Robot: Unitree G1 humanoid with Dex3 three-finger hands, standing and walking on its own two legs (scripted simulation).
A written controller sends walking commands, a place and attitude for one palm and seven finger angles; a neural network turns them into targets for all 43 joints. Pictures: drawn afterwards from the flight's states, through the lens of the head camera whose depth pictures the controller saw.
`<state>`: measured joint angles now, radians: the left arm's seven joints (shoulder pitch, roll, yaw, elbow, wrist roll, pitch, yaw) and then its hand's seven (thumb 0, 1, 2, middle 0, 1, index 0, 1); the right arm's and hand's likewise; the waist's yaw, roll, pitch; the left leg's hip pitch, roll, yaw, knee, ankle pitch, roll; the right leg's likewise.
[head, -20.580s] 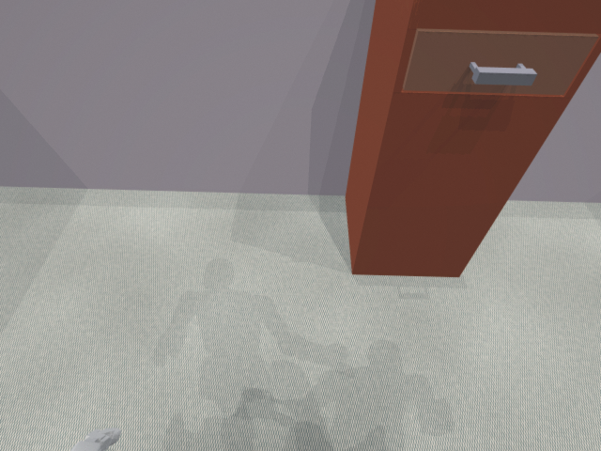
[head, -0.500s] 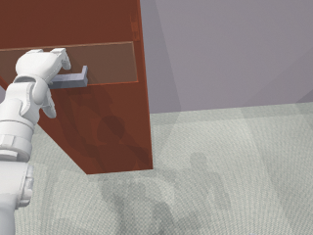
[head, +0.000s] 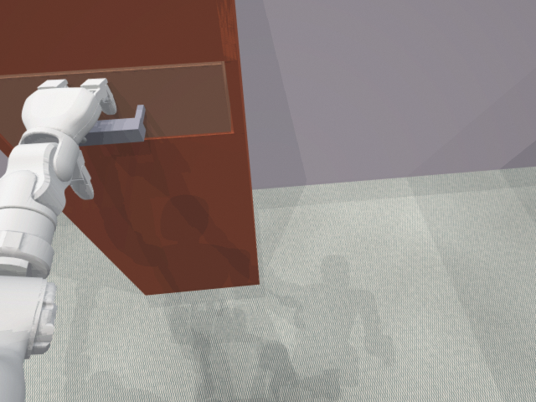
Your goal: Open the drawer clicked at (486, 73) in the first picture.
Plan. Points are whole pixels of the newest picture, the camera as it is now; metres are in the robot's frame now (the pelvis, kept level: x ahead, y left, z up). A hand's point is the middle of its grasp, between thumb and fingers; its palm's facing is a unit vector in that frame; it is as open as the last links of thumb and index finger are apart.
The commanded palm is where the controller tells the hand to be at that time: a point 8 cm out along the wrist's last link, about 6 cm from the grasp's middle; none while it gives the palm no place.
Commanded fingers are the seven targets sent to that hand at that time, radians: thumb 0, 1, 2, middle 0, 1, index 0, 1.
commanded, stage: lower the fingers behind the handle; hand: left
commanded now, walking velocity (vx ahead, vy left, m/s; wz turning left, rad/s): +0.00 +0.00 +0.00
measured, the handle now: (104, 122) +0.51 +0.28 +0.12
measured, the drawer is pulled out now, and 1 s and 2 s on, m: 0.00 0.00 0.00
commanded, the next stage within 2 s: lift the fingers back up to retry in 0.24 s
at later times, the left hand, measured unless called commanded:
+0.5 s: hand (82, 138) +0.46 +0.29 +0.13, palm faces -0.02 +0.03 -1.00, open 13.7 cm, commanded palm +0.45 +0.28 +0.18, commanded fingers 0.00 -0.50 0.30 -0.30 -1.20 -0.30 -1.20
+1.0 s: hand (51, 102) +0.46 +0.30 +0.19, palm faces +0.04 +0.01 -1.00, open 13.6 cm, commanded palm +0.44 +0.29 +0.24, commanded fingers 0.00 -0.50 0.30 -0.30 -1.20 -0.30 -1.20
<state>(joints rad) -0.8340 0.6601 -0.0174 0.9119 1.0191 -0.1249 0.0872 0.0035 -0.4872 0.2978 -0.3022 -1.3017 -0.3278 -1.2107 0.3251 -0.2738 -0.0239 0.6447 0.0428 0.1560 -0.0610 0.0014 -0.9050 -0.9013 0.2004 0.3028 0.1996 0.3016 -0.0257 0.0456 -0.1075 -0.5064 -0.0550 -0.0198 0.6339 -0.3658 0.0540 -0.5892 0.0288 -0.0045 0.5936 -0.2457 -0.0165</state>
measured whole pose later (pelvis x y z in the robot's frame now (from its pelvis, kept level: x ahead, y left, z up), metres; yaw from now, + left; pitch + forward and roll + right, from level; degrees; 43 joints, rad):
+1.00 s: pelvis +0.02 +0.00 +0.01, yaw +1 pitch +10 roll -1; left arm -0.84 0.68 -0.02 0.76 0.94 -0.04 -0.06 0.00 -0.49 0.30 -0.33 -1.20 -0.36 -1.22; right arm 0.24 -0.28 0.00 0.65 0.06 0.16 -0.05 0.00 -0.91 -0.90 0.20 0.30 0.20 0.30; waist 0.00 0.08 -0.08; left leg -0.35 -0.06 -0.04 0.52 -0.34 0.06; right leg -0.43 0.02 -0.02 0.49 -0.24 -0.01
